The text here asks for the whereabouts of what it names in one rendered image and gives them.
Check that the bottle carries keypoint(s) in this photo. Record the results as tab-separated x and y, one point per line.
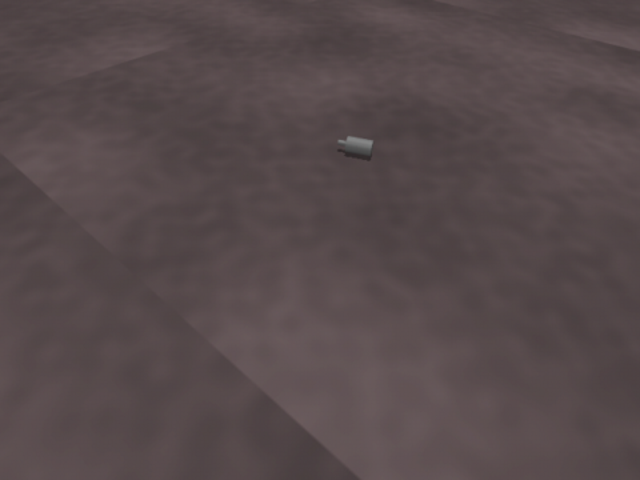
357	145

